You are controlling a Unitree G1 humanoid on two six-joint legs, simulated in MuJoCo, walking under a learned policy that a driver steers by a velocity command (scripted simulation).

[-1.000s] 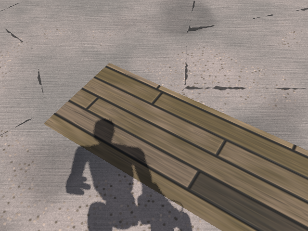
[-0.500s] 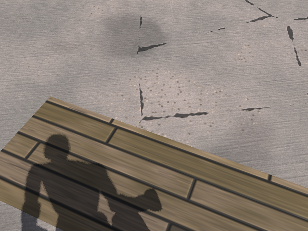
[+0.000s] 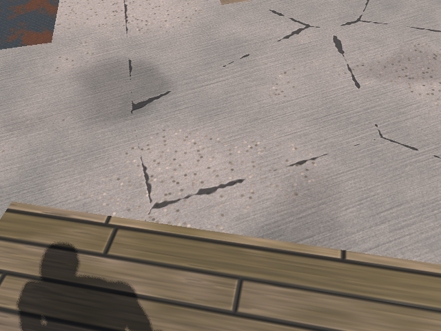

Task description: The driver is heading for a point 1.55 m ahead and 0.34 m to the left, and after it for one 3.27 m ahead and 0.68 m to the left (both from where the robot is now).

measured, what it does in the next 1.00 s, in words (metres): steps on the spot: left foot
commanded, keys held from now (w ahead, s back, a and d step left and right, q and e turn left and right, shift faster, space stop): no key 1.00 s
